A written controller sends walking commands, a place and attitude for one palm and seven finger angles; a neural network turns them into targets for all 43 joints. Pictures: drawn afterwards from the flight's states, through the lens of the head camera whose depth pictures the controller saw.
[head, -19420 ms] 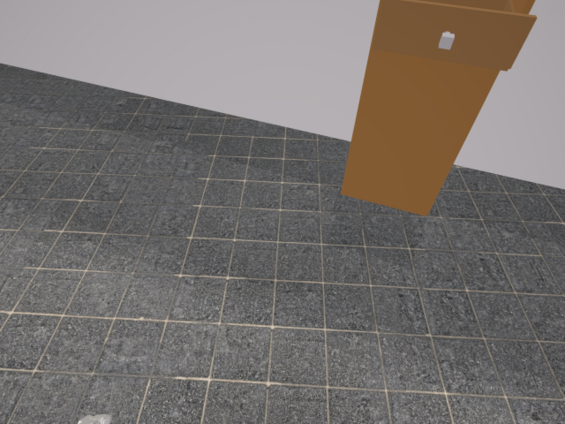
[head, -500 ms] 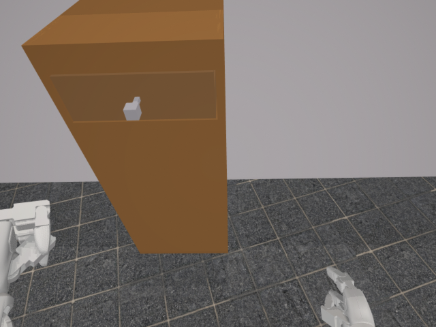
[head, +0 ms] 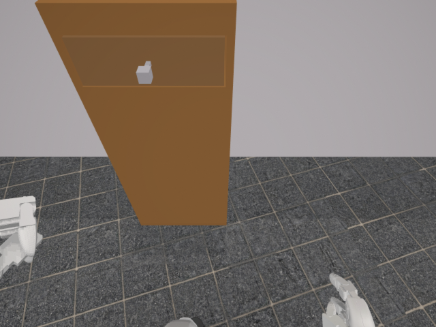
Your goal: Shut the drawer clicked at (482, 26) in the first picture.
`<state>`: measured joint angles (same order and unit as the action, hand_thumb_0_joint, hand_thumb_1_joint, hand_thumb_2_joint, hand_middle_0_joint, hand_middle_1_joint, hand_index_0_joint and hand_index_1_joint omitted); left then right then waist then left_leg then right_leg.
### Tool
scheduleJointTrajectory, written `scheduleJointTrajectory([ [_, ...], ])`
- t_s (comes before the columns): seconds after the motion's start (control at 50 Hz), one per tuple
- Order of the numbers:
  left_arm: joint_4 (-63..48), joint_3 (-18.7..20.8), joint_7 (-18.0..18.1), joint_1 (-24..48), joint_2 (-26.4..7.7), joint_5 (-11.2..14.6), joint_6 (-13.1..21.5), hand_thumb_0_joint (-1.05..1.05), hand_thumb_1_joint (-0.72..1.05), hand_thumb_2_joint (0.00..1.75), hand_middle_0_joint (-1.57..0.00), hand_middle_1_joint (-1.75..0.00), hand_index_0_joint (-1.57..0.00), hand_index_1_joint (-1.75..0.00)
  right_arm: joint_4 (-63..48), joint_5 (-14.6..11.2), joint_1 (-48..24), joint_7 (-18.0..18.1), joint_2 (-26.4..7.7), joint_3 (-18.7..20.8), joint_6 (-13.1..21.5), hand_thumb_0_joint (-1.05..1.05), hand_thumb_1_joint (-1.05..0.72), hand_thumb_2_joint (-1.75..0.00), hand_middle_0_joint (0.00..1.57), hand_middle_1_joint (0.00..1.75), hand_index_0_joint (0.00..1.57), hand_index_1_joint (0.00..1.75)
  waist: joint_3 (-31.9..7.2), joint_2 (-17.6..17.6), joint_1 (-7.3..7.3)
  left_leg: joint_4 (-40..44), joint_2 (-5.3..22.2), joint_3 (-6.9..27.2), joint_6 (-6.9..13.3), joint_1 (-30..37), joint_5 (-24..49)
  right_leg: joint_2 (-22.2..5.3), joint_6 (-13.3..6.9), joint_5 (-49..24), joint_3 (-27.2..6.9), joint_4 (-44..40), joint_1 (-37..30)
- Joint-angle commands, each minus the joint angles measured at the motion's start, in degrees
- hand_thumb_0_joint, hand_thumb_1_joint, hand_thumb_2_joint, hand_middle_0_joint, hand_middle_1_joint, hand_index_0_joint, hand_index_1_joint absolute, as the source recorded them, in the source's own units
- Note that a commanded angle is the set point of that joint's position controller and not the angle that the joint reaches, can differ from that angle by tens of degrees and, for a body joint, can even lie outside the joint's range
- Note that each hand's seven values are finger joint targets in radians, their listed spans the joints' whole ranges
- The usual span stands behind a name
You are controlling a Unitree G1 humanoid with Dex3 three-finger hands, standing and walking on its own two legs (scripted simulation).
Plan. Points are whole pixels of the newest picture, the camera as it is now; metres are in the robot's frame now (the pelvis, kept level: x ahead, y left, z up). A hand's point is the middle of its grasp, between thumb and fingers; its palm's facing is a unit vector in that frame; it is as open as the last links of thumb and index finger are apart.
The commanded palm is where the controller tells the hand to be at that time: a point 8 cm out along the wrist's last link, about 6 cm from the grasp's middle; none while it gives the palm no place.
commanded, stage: step back with the hand held close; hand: left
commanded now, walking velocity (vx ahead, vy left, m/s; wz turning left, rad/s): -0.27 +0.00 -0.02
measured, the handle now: (146, 71) +0.65 +0.21 +0.13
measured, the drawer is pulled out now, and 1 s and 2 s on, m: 0.00 0.00 0.00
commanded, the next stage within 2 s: stop stepping back and stand still in 0.34 s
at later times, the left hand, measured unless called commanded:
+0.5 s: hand out of the picture +0.07 +0.26 +0.18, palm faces +0.42 -0.80 -0.42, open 3.2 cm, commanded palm +0.03 +0.30 +0.19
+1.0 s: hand out of the picture +0.04 +0.27 +0.17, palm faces +0.38 -0.82 -0.43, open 3.2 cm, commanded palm -0.02 +0.31 +0.19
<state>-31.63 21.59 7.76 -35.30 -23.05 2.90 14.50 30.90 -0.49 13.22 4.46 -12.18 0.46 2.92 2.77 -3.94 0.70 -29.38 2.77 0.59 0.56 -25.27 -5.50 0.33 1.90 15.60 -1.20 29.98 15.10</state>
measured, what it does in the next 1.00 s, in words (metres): walks backwards: right foot, then left foot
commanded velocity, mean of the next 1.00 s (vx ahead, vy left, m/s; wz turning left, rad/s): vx -0.06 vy -0.02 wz -0.02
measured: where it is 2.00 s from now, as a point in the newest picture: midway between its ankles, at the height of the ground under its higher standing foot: outside the picture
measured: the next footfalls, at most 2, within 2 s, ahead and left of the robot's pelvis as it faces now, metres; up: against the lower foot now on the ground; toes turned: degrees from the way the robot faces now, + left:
right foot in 0.36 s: -0.05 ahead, -0.10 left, +0.00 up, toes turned +3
left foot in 0.58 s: -0.08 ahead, +0.16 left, +0.00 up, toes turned +1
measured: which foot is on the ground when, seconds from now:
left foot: down 0.00-0.36, up 0.38-0.56, down 0.58-1.00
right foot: down 0.00-0.18, up 0.20-0.34, down 0.36-0.62, up 0.64-0.78, down 0.80-1.00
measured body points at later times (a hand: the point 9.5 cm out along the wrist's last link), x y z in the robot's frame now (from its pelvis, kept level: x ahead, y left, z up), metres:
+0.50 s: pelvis -0.10 +0.02 +0.00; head -0.10 +0.02 +0.45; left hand +0.04 +0.30 +0.20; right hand +0.07 -0.21 -0.09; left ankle -0.05 +0.13 -0.68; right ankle -0.09 -0.10 -0.73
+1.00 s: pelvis -0.15 +0.03 +0.00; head -0.16 +0.03 +0.45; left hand +0.01 +0.31 +0.20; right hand -0.02 -0.22 -0.09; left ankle -0.13 +0.16 -0.73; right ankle -0.15 -0.07 -0.73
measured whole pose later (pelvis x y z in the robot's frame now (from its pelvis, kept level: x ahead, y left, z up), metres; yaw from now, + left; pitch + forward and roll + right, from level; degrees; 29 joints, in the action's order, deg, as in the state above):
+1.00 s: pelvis -0.15 +0.03 +0.00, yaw -1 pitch +0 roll +0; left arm -31.8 19.9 9.6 -36.4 -20.6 2.1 12.0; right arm 36.9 0.5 16.2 3.5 -13.5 0.4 4.7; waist -1.4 -0.8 1.1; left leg -32.1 1.3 -0.5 1.2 -16.5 -17.0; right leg 1.9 -2.0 17.3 1.2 31.5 13.8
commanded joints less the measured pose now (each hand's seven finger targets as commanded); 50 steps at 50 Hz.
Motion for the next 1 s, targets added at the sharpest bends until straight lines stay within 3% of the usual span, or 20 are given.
scheduleJointTrajectory([
  [0.0, -12.5, 7.2, 1.8, 0.3, -9.0, 0.3, 4.7, 0.0, 0.9, 0.9, -1.4, -1.6, -1.4, -1.6, -7.4, 0.2, -4.7, 0.7, -6.5, 2.9, 4.8, 0.0, -0.9, -0.9, 0.2, 0.3, 0.2, 0.3, -5.9, 3.1, -0.39, -0.5, -1.2, -0.4, -0.7, 10.6, -17.8, -2.4, -4.1, 14.2, -3.8, -12.5, 11.3],
  [0.08, -11.9, 4.5, 2.8, 5.7, -7.3, -0.4, 3.4, 0.0, 0.9, 0.9, -1.4, -1.6, -1.4, -1.6, -4.5, 0.7, -3.7, 1.0, -6.5, 3.0, 4.6, 0.0, -0.9, -0.9, 0.2, 0.3, 0.2, 0.3, -4.6, 9.4, 1.27, -10.3, -2.2, 0.8, -1.6, 18.6, -14.5, -7.1, -5.6, 14.3, -5.3, -12.8, 24.0],
  [0.14, -13.1, 5.4, 2.9, 8.1, -8.4, 0.0, 3.7, 0.0, 0.9, 0.9, -1.4, -1.6, -1.4, -1.6, -5.9, 0.5, -5.4, 1.9, -7.8, 2.5, 5.5, 0.0, -0.9, -0.9, 0.2, 0.3, 0.2, 0.3, -2.5, -3.2, 0.72, 8.1, 4.1, 11.4, 0.5, 6.7, -29.5, 1.1, -1.5, 17.9, -0.2, -0.7, 16.5],
  [0.18, -13.9, 7.9, 2.7, 7.2, -8.9, -0.4, 4.4, 0.0, 0.9, 0.9, -1.4, -1.6, -1.4, -1.6, -6.8, 0.9, -7.4, 2.1, -8.3, 3.0, 6.4, 0.0, -0.9, -0.9, 0.2, 0.3, 0.2, 0.3, -6.3, -15.5, -0.94, 27.4, 13.6, 24.0, 5.8, -15.9, -47.3, 8.1, -0.9, 12.7, 2.9, 25.8, -7.2],
  [0.24, -13.7, 9.2, 2.1, 1.7, -9.6, 1.1, 5.4, 0.0, 0.9, 0.9, -1.4, -1.6, -1.4, -1.6, -5.4, 1.2, -6.2, -0.5, -5.9, 4.1, 7.1, 0.0, -0.9, -0.9, 0.2, 0.3, 0.2, 0.3, -11.4, -9.0, -1.87, 19.6, 10.2, 12.0, 4.7, -4.8, -26.1, 6.4, -3.1, 16.8, 3.3, 24.5, -3.1],
  [0.28, -14.0, 7.8, 1.6, -1.9, -8.3, 2.0, 5.2, 0.0, 0.9, 0.9, -1.4, -1.6, -1.4, -1.6, -5.9, 0.8, -7.0, -1.7, -4.8, 3.3, 7.4, 0.0, -0.9, -0.9, 0.2, 0.3, 0.2, 0.3, -11.1, -12.6, -1.75, 16.9, 8.3, 7.0, 2.1, -3.4, -23.3, 5.4, -3.9, 17.8, 5.1, 9.9, -4.7],
  [0.3, -14.6, 8.7, 1.3, -1.0, -9.7, 2.2, 5.2, 0.0, 0.9, 0.9, -1.4, -1.6, -1.4, -1.6, -5.9, 0.7, -7.9, -1.8, -4.8, 3.3, 7.3, 0.0, -0.9, -0.9, 0.2, 0.3, 0.2, 0.3, -9.5, -10.5, -1.93, 11.7, 6.7, 3.4, -0.2, -3.2, -21.9, 2.8, -4.5, 16.7, 2.8, -1.4, -4.0],
  [0.34, -15.6, 10.1, 1.5, 1.5, -13.5, 1.2, 5.6, 0.0, 0.9, 0.9, -1.4, -1.6, -1.4, -1.6, -4.2, 0.6, -6.8, -1.9, -4.1, 3.3, 5.5, 0.0, -0.9, -0.9, 0.2, 0.3, 0.2, 0.3, -5.2, 13.2, -1.39, -27.6, -3.7, -0.7, -4.9, 6.2, -17.2, -21.4, -11.9, 21.1, -30.0, -25.3, 22.0],
  [0.36, -13.7, 9.5, 2.1, 3.3, -11.9, 1.1, 4.0, 0.0, 0.9, 0.9, -1.4, -1.6, -1.4, -1.6, -2.8, 1.6, -7.5, -2.4, -5.1, 3.6, 5.1, 0.0, -0.9, -0.9, 0.2, 0.3, 0.2, 0.3, -4.6, 13.0, -2.17, -41.3, -5.9, 2.3, -4.8, -0.5, -21.7, -23.7, -15.3, 17.3, -29.2, -25.1, 23.5],
  [0.38, -10.1, 6.2, 1.6, 3.5, -8.0, 0.3, 1.4, 0.0, 0.9, 0.9, -1.4, -1.6, -1.4, -1.6, -2.2, 1.5, -7.4, -2.1, -3.7, 3.3, 4.2, 0.0, -0.9, -0.9, 0.2, 0.3, 0.2, 0.3, -3.0, 13.6, -1.04, -42.6, -3.6, 5.1, -3.4, -4.8, -20.3, -19.7, -13.6, 9.6, -22.3, -19.8, 19.6],
  [0.44, -8.8, 5.5, 1.6, 6.4, -8.3, -0.7, 1.9, 0.0, 0.9, 0.9, -1.4, -1.6, -1.4, -1.6, -4.1, 1.1, -8.4, 0.2, -3.6, 1.9, 4.3, 0.0, -0.9, -0.9, 0.2, 0.3, 0.2, 0.3, -2.6, 14.3, -0.45, -25.6, -1.0, 2.0, -2.2, -0.7, -20.1, -14.0, -10.2, -20.7, -12.9, -10.7, 7.4],
  [0.52, -13.1, 4.2, 2.3, 8.2, -7.3, -1.0, 2.5, 0.0, 0.9, 0.9, -1.4, -1.6, -1.4, -1.6, -4.4, 1.3, -4.3, 1.3, -5.9, 1.5, 6.1, 0.0, -0.9, -0.9, 0.2, 0.3, 0.2, 0.3, -7.9, 1.7, -0.4, 9.5, -0.6, -1.2, 0.4, 15.3, -7.0, -5.5, -3.9, -9.8, -6.4, -2.6, 1.7],
  [0.56, -15.5, 6.0, 2.4, 7.3, -9.6, -0.9, 3.3, 0.0, 0.9, 0.9, -1.4, -1.6, -1.4, -1.6, -6.3, 0.6, -3.1, 0.9, -7.9, 2.8, 7.7, 0.0, -0.9, -0.9, 0.2, 0.3, 0.2, 0.3, -10.7, -4.1, -1.65, 10.0, 11.7, 12.0, 4.6, 20.8, 6.0, 0.3, -0.7, 2.1, -1.8, 3.5, 5.9],
  [0.58, -11.2, 5.9, 1.7, 2.2, -7.6, -0.1, 3.0, 0.0, 0.9, 0.9, -1.4, -1.6, -1.4, -1.6, -6.0, 0.4, -2.4, 0.3, -6.7, 2.6, 8.0, 0.0, -0.9, -0.9, 0.2, 0.3, 0.2, 0.3, -10.8, -3.4, -1.29, 12.4, 12.3, 12.3, 5.2, 18.6, 0.8, 1.2, -0.4, 7.9, -0.2, 6.1, 5.9],
  [0.6, -15.8, 5.9, 1.3, 4.5, -8.4, 0.3, 2.7, 0.0, 0.9, 0.9, -1.4, -1.6, -1.4, -1.6, -6.0, 0.6, -3.6, 0.1, -5.9, 2.2, 8.3, 0.0, -0.9, -0.9, 0.2, 0.3, 0.2, 0.3, -8.0, -11.8, 0.08, 18.4, 13.2, 16.7, 5.9, 11.1, -11.1, 1.4, 0.2, 11.0, 0.7, 12.0, 4.7],
  [0.74, -13.9, 5.9, 2.3, -0.7, -7.7, -1.3, 1.2, 0.0, 0.9, 0.9, -1.4, -1.6, -1.4, -1.6, -5.3, 0.6, -5.2, -1.2, -6.3, 2.0, 7.5, 0.0, -0.9, -0.9, 0.2, 0.3, 0.2, 0.3, -4.3, -6.9, 0.38, 13.8, 5.6, 4.5, 2.6, -2.0, -31.3, 1.9, -2.4, 7.0, 4.3, -4.7, -10.1],
  [0.84, -10.8, 5.8, 2.9, 1.2, -7.9, -0.5, -0.4, 0.0, 0.9, 0.9, -1.4, -1.6, -1.4, -1.6, -4.5, 1.0, -4.6, -0.5, -5.7, 2.5, 5.0, 0.0, -0.9, -0.9, 0.2, 0.3, 0.2, 0.3, -3.8, 14.0, 0.02, -18.2, -2.3, -1.3, 0.0, -1.1, -16.6, -15.3, -13.3, 22.3, -23.5, -18.8, 0.0],
  [0.88, -10.5, 5.8, 3.1, 1.9, -7.5, -0.3, 0.4, 0.0, 0.9, 0.9, -1.4, -1.6, -1.4, -1.6, -4.3, 0.8, -5.1, -0.6, -5.4, 1.9, 5.0, 0.0, -0.9, -0.9, 0.2, 0.3, 0.2, 0.3, -3.9, 11.8, 0.03, -15.2, -0.8, 0.9, 0.3, -2.6, -18.7, -15.8, -13.6, 8.8, -18.7, -14.7, -4.2],
  [0.94, -11.2, 5.5, 3.3, 2.0, -7.6, -0.7, 1.2, 0.0, 0.9, 0.9, -1.4, -1.6, -1.4, -1.6, -3.6, 0.7, -5.0, 0.0, -5.5, 1.5, 5.4, 0.0, -0.9, -0.9, 0.2, 0.3, 0.2, 0.3, -4.7, 7.1, 0.37, 3.4, -1.1, -1.1, 1.4, 12.4, -10.0, -9.0, -7.6, 3.1, -7.6, -8.2, 0.6],
  [0.98, -13.7, 5.2, 3.1, 2.5, -7.7, -0.6, 2.1, 0.0, 0.9, 0.9, -1.4, -1.6, -1.4, -1.6, -4.6, 0.8, -6.1, 0.4, -7.6, 2.4, 6.1, 0.0, -0.9, -0.9, 0.2, 0.3, 0.2, 0.3, -4.7, -2.1, -0.57, 7.5, 5.1, 7.7, 3.6, 15.5, -3.7, -2.7, -3.4, 0.4, -2.2, -1.8, 2.7],
])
